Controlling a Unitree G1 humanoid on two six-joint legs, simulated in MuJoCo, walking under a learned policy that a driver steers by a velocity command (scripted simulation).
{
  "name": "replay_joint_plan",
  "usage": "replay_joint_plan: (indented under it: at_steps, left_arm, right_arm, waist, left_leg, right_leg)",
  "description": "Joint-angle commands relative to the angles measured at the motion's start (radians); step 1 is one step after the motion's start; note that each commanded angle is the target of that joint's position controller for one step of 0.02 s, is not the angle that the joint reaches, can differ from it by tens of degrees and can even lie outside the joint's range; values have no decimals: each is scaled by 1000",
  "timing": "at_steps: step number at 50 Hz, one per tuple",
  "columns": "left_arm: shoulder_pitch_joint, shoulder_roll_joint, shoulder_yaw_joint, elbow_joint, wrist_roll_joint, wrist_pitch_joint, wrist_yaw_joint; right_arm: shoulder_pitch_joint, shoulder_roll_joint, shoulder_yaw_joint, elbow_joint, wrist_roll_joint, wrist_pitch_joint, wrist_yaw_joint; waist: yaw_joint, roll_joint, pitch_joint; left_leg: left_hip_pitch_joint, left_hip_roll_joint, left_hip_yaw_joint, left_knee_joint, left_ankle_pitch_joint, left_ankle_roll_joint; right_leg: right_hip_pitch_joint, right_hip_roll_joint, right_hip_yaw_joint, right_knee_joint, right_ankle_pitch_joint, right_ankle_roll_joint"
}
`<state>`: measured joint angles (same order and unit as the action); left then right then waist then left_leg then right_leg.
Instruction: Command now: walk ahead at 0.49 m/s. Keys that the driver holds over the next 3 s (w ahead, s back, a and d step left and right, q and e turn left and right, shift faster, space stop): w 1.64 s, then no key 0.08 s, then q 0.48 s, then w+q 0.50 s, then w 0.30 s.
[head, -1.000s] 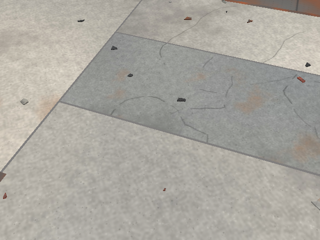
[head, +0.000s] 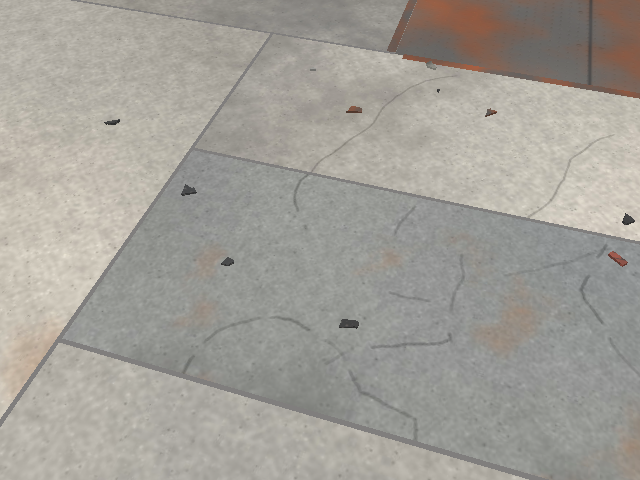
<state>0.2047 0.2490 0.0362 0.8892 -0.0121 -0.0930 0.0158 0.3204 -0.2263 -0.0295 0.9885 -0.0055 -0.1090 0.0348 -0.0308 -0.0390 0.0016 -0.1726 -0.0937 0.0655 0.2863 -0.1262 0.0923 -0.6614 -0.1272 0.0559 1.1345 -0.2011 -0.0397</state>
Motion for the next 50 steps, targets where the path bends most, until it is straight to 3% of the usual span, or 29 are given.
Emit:
replay_joint_plan:
  at_steps: [1,5,10,12,13,14,15,16,17,18,19,20,22,23,25,28,32,36,38,40,41,42,43,44,45,46,47,48,50]
  left_arm:
    - [33,45,13,-42,12,4,7]
    - [-129,28,6,-84,3,-8,-6]
    - [-248,45,3,-134,-10,-17,-37]
    - [-220,67,11,-138,-10,-26,-46]
    - [-159,87,22,-125,-9,-30,-47]
    - [-18,127,45,-81,-8,-32,-44]
    - [189,206,72,-34,1,-34,-35]
    - [302,304,97,-6,11,-24,-37]
    - [305,211,70,-8,12,-25,-40]
    - [209,158,51,-25,7,-28,-40]
    - [106,128,39,-49,6,-26,-41]
    - [46,98,30,-58,9,-25,-47]
    - [23,65,21,-46,18,-28,-54]
    - [41,72,23,-33,17,-31,-54]
    - [79,101,31,-10,17,-33,-45]
    - [129,113,34,14,15,-23,-27]
    - [182,128,35,38,6,-15,-14]
    - [244,134,40,76,-2,-1,-9]
    - [246,141,45,87,-5,8,-4]
    - [224,154,52,87,-6,16,-1]
    - [203,164,55,82,-5,21,0]
    - [183,154,50,77,-2,27,-1]
    - [178,125,37,60,8,28,-1]
    - [297,10,2,49,13,9,-14]
    - [288,25,2,65,0,-20,-20]
    - [193,117,27,36,-29,-36,-24]
    - [118,130,29,14,-34,-41,-19]
    - [79,123,35,8,-20,-36,-11]
    - [119,83,40,17,-7,-6,-3]
  right_arm:
    - [-41,-133,-21,-56,2,-18,-20]
    - [39,-161,-26,-38,18,-4,-34]
    - [111,-171,-32,-5,27,17,-37]
    - [101,-183,-38,-4,27,28,-39]
    - [79,-189,-39,-8,26,33,-39]
    - [64,-173,-33,-14,21,39,-39]
    - [55,-132,-14,-40,5,38,-39]
    - [165,-10,22,-49,7,14,-29]
    - [148,-75,9,-36,22,-12,-25]
    - [55,-159,-14,-66,48,-25,-21]
    - [-3,-162,-16,-81,46,-26,-26]
    - [-34,-148,-20,-86,31,-20,-32]
    - [-3,-108,-24,-78,23,10,-37]
    - [11,-89,-23,-72,22,20,-38]
    - [-27,-89,-27,-90,17,30,-41]
    - [-145,-83,-29,-130,10,29,-40]
    - [-284,-65,-22,-167,16,21,-29]
    - [-389,-67,-17,-205,25,13,-10]
    - [-412,-75,-17,-223,26,6,3]
    - [-375,-97,-25,-221,27,0,10]
    - [-312,-119,-37,-206,26,-3,9]
    - [-172,-153,-59,-162,24,-3,4]
    - [19,-215,-84,-110,18,-1,-4]
    - [153,-317,-109,-84,0,5,-10]
    - [151,-251,-86,-82,9,7,-7]
    - [64,-196,-68,-94,18,4,-7]
    - [-31,-158,-56,-118,17,4,-8]
    - [-100,-125,-45,-126,10,2,-4]
    - [-134,-89,-34,-118,-4,-4,3]
  waist:
    - [47,74,54]
    - [-12,76,54]
    - [-47,92,81]
    - [-18,106,65]
    - [23,115,32]
    - [91,104,-49]
    - [167,30,-203]
    - [138,-231,-334]
    - [150,-202,-364]
    - [127,-139,-222]
    - [93,-63,-143]
    - [67,-14,-83]
    - [19,-46,-47]
    - [10,-43,-37]
    - [7,-26,-9]
    - [32,-14,18]
    - [73,-21,51]
    - [103,-22,92]
    - [95,-25,97]
    - [63,-39,69]
    - [25,-54,27]
    - [-46,-48,-53]
    - [-117,1,-185]
    - [-89,241,-342]
    - [-90,288,-409]
    - [-78,228,-254]
    - [-49,151,-154]
    - [-16,89,-79]
    - [42,127,-43]
  left_leg:
    - [-106,279,-206,-203,73,171]
    - [-21,264,-157,-185,85,127]
    - [145,329,-180,-111,59,112]
    - [187,351,-193,-54,118,96]
    - [186,341,-179,17,246,81]
    - [162,288,-136,183,403,57]
    - [-3,225,-75,479,319,19]
    - [-434,46,-18,867,-118,-58]
    - [-557,54,-181,1013,-418,-39]
    - [-630,114,-185,1054,-348,-17]
    - [-599,171,-153,1019,-249,-15]
    - [-560,203,-141,957,-182,-20]
    - [-455,235,-136,877,-112,-30]
    - [-444,235,-125,859,-97,-38]
    - [-494,240,-120,795,-34,-54]
    - [-572,240,-116,628,94,-73]
    - [-532,206,-83,403,233,-73]
    - [-550,187,-76,294,204,-58]
    - [-548,182,-78,259,147,-36]
    - [-456,157,-58,233,75,-12]
    - [-345,125,-29,226,52,4]
    - [-156,87,1,212,57,27]
    - [146,169,-91,245,80,75]
    - [555,432,-545,188,-65,237]
    - [594,492,-815,26,-145,266]
    - [469,458,-681,12,-175,205]
    - [307,423,-536,-7,-117,168]
    - [153,381,-430,-44,-40,146]
    - [-1,322,-317,-107,20,126]
  right_leg:
    - [-18,-42,2,-145,162,27]
    - [18,5,-38,-433,307,35]
    - [12,33,-42,-581,213,14]
    - [75,51,-53,-622,133,-15]
    - [171,77,-76,-643,107,-32]
    - [354,110,-99,-662,102,-59]
    - [658,-16,41,-639,123,-123]
    - [1040,-247,490,-722,-37,-278]
    - [1052,-273,678,-832,-98,-279]
    - [928,-244,531,-839,-75,-226]
    - [779,-205,390,-859,22,-199]
    - [656,-163,297,-897,90,-187]
    - [528,-101,182,-958,157,-169]
    - [506,-90,147,-974,206,-177]
    - [505,-87,102,-994,288,-188]
    - [546,-85,63,-1010,319,-181]
    - [568,-65,12,-1030,255,-157]
    - [679,-107,12,-1000,237,-154]
    - [735,-135,18,-962,272,-145]
    - [760,-145,14,-902,390,-128]
    - [755,-133,0,-831,549,-116]
    - [719,-87,-36,-671,684,-94]
    - [553,-31,-75,-414,577,-60]
    - [132,139,-108,5,123,17]
    - [-13,183,47,175,-359,11]
    - [-106,118,67,238,-317,-12]
    - [-99,59,33,202,-219,-23]
    - [-53,19,14,134,-140,-21]
    - [66,-23,19,46,-64,-19]
